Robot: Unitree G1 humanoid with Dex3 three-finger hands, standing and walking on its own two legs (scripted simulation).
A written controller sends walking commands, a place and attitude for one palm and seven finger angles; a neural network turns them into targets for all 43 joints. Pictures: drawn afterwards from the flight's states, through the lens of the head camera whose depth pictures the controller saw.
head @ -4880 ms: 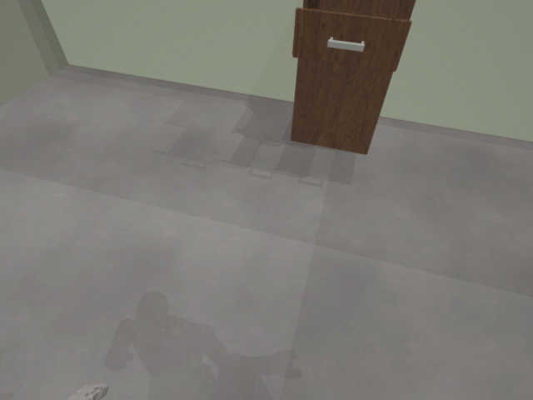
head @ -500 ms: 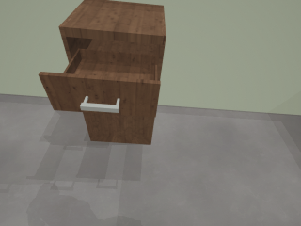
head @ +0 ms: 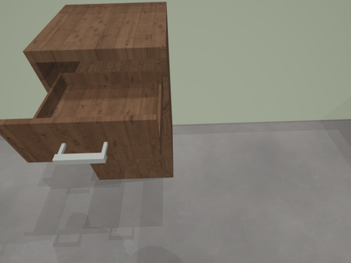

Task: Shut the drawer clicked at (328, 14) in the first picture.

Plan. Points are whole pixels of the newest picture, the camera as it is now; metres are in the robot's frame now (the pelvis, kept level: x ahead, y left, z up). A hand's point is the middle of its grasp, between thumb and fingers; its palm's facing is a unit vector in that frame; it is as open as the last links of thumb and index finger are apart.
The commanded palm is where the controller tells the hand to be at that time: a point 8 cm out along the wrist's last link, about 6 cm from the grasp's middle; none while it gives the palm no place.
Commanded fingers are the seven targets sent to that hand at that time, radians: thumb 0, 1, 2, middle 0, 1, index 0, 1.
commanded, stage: take the last steps up to it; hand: left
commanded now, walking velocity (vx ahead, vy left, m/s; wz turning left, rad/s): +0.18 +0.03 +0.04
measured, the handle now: (82, 152) +0.40 +0.29 -0.01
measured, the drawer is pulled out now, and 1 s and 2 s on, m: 0.30 0.30 0.30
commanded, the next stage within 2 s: come to a stop and stand still in 0.18 s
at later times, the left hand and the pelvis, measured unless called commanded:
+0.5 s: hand out of the picture +0.06 +0.20 -0.17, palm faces +0.08 -0.99 -0.13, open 7.4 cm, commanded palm none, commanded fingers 0.00 0.90 0.90 -0.20 -0.30 -0.20 -0.30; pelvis +0.09 +0.04 +0.01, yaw +0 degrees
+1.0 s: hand out of the picture +0.09 +0.12 -0.15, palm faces +0.05 -0.97 -0.25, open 7.2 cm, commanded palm none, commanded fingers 0.00 0.90 0.90 -0.20 -0.30 -0.20 -0.30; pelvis +0.04 -0.06 +0.01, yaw +0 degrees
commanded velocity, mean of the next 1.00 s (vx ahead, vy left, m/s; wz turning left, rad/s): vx -0.02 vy -0.04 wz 0.01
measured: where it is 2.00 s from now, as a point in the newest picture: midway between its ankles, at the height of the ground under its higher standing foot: outside the picture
